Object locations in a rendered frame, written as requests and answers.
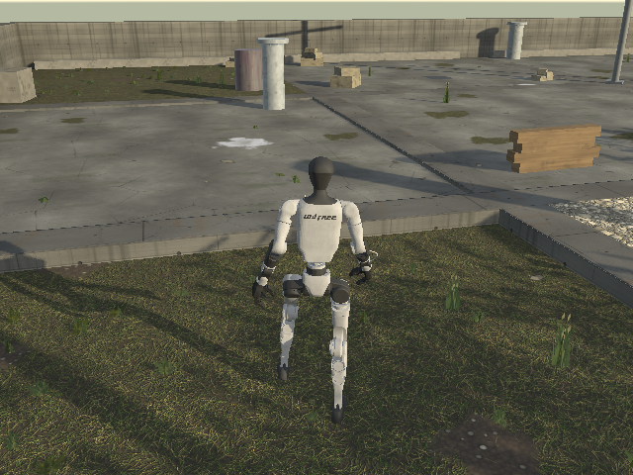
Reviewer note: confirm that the humanoid robot torso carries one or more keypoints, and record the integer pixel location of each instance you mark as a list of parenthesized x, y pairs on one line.
[(318, 232)]

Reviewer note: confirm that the robot right upper arm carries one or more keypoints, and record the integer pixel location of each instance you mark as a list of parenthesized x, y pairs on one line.
[(350, 211)]

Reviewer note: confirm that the left robot foot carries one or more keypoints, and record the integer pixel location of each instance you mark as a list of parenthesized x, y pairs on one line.
[(283, 372)]

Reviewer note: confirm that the robot right forearm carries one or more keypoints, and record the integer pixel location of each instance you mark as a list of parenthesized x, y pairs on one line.
[(364, 259)]

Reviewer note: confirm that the robot left forearm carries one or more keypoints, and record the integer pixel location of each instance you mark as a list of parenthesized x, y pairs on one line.
[(268, 266)]

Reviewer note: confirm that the right robot hand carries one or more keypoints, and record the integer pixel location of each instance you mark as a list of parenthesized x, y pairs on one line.
[(357, 271)]

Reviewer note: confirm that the robot left upper arm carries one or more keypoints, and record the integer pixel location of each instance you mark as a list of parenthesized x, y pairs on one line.
[(287, 209)]

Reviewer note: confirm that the left robot hand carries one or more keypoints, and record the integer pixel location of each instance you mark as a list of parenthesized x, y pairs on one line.
[(257, 293)]

